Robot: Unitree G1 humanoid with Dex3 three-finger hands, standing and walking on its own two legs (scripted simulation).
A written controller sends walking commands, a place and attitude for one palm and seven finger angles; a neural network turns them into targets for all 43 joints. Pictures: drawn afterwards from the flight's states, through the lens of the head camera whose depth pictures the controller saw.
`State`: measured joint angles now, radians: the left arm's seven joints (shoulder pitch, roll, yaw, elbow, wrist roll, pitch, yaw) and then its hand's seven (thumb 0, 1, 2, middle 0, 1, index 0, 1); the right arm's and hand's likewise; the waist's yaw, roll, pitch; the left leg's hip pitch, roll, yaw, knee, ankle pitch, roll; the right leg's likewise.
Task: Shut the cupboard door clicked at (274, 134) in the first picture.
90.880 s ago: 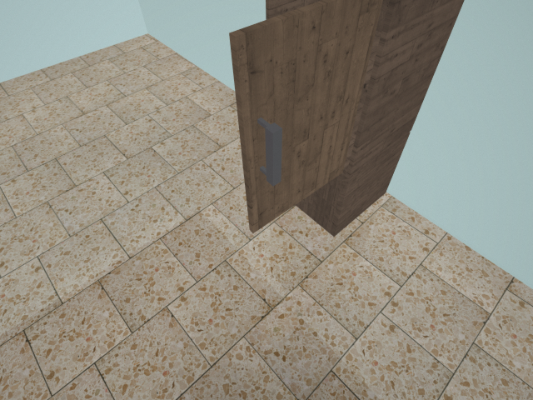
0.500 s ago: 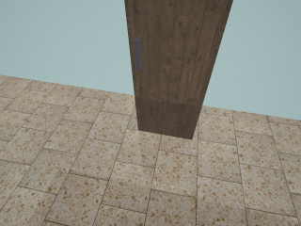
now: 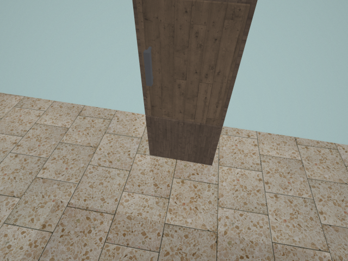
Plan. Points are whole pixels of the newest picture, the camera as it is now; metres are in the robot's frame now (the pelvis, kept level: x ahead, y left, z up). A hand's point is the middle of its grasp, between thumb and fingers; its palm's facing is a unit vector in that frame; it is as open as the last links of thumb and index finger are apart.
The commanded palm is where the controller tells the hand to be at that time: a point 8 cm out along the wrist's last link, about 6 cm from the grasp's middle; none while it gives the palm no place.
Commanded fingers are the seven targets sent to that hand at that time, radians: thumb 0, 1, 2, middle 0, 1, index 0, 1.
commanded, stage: look to check the result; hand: left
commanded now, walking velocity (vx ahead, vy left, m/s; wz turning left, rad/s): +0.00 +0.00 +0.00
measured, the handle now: (149, 66) +0.89 +0.14 -0.02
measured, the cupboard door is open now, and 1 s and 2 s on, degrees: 0 0 0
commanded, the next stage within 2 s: stand and wait in 0.54 s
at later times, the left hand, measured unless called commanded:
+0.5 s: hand out of the picture -0.01 +0.17 -0.18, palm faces +0.04 -0.98 -0.19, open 7.4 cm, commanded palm none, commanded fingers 0.00 0.90 0.90 -0.20 -0.30 -0.20 -0.30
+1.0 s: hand out of the picture +0.01 +0.18 -0.17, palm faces +0.03 -0.98 -0.21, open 7.4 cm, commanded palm none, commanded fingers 0.00 0.90 0.90 -0.20 -0.30 -0.20 -0.30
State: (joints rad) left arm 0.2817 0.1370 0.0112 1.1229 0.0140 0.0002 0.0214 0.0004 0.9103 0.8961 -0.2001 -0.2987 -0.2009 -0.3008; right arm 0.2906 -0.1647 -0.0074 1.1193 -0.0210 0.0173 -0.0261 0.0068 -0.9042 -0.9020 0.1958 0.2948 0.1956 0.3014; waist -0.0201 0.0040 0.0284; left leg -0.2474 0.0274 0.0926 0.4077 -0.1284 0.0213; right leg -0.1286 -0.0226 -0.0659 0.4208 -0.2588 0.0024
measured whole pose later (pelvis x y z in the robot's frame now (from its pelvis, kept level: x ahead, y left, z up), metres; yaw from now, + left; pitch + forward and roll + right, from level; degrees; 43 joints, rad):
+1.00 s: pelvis +0.02 +0.00 +0.00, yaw +0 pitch -2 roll +0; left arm 0.28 0.18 0.02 1.14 0.01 0.00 0.02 0.00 0.91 0.90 -0.20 -0.30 -0.20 -0.30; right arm 0.24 -0.18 0.00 1.12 -0.02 0.01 -0.03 0.01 -0.90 -0.90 0.20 0.29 0.20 0.30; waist -0.01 0.01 0.06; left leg -0.20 0.02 0.09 0.39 -0.15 0.02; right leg -0.06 -0.02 -0.07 0.37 -0.26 0.01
